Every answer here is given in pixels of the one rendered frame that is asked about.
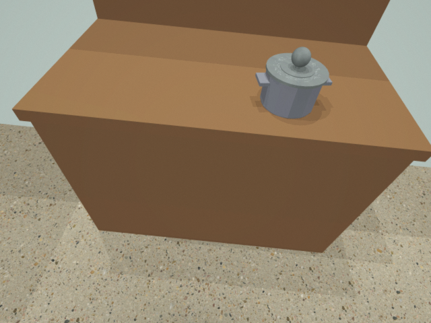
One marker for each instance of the table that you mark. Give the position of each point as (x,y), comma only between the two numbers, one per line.
(155,119)

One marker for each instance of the knob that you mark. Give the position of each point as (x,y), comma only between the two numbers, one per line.
(301,57)

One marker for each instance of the lid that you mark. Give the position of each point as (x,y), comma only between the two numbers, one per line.
(281,69)

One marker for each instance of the pot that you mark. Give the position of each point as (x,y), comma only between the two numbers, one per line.
(285,101)

